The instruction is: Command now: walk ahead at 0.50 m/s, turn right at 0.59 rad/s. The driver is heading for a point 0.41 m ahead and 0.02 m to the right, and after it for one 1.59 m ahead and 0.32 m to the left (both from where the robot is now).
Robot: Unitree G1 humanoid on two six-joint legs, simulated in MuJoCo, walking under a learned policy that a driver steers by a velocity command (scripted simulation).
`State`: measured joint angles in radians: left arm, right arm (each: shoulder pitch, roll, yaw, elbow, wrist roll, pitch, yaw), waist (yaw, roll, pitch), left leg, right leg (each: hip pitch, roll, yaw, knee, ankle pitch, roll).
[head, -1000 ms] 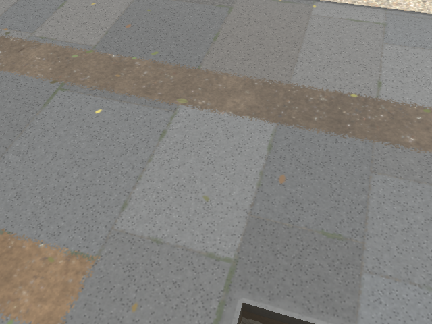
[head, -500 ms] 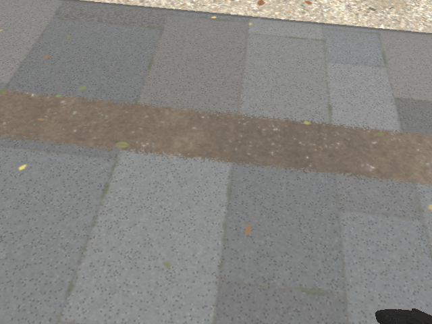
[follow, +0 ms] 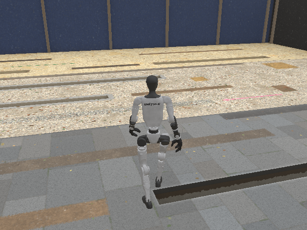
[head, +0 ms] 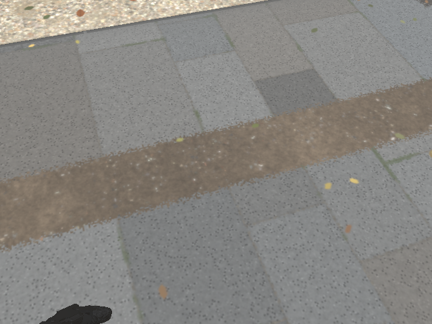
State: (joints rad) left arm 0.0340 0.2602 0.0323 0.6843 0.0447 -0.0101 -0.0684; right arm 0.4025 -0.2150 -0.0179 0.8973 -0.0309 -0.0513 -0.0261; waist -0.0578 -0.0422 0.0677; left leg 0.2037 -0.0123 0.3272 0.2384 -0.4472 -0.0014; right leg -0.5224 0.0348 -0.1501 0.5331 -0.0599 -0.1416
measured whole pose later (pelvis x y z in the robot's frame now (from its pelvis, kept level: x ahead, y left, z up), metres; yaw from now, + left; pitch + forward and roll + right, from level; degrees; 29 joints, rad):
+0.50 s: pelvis +0.30 +0.03 +0.01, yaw -12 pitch +1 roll -2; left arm 0.35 0.28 0.04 0.89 0.02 -0.06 0.00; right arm 0.12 -0.25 0.01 0.68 -0.04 -0.01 0.01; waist 0.06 0.04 0.06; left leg -0.53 0.04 0.05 0.57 -0.01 0.06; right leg 0.04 0.11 0.08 0.32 -0.37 -0.06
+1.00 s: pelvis +0.38 +0.04 +0.02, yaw +4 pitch +1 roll -2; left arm 0.15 0.27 0.03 0.82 0.01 0.05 0.04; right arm 0.29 -0.27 -0.06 0.76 -0.01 0.04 -0.02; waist -0.04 0.00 0.03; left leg -0.32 -0.16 -0.17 0.39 -0.06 0.10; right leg -0.44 0.04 0.09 0.86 -0.38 0.04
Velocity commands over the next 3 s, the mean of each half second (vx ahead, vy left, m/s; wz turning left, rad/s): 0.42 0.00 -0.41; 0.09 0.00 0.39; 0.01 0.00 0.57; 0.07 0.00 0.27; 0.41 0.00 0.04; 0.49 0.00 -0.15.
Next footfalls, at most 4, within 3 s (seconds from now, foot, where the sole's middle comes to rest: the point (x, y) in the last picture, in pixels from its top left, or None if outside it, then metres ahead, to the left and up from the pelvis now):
0.02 right None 0.18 -0.05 -0.75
0.52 left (177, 303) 0.49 0.09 -0.75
1.16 right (234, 319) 0.44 -0.08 -0.75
1.64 left None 0.35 0.12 -0.75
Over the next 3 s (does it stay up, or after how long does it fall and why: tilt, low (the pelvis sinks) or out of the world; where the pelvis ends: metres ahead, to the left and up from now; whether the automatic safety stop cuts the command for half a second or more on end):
stays up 0.81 0.25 0.02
